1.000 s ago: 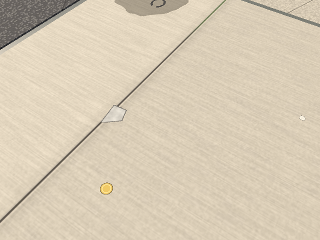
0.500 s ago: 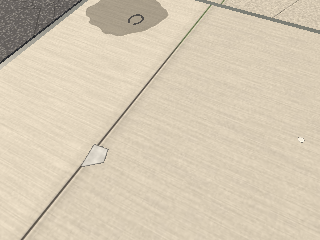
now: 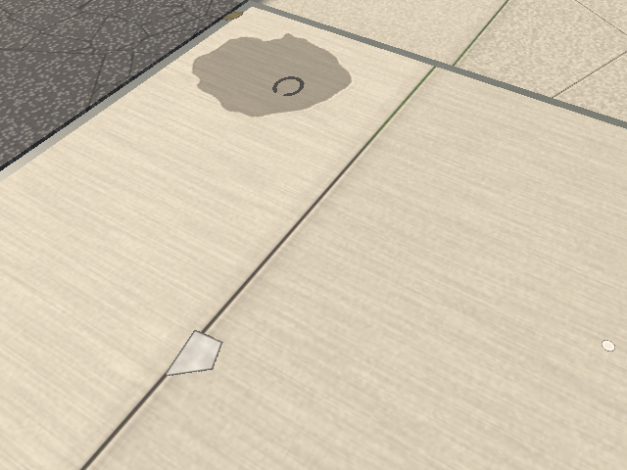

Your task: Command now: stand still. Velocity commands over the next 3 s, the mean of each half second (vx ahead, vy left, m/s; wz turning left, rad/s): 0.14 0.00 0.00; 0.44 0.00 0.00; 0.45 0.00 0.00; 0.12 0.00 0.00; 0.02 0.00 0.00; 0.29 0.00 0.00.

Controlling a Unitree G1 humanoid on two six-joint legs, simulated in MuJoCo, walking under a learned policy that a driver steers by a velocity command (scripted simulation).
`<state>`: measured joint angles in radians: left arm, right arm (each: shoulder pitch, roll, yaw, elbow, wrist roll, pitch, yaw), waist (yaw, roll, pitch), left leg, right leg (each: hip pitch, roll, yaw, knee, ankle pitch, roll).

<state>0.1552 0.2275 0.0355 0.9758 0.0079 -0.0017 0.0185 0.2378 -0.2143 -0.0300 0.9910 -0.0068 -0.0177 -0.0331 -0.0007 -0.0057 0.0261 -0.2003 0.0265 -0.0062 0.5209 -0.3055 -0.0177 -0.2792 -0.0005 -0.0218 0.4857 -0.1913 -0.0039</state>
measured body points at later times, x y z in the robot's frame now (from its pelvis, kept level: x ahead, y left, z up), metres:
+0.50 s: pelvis +0.08 -0.02 -0.01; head +0.08 -0.04 +0.44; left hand +0.12 +0.24 -0.14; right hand +0.08 -0.29 -0.16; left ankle -0.02 +0.12 -0.70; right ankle +0.06 -0.11 -0.74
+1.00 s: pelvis +0.32 +0.03 -0.01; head +0.36 +0.04 +0.43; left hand +0.28 +0.29 -0.16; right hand +0.50 -0.22 -0.12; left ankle +0.42 +0.12 -0.74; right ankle +0.13 -0.12 -0.64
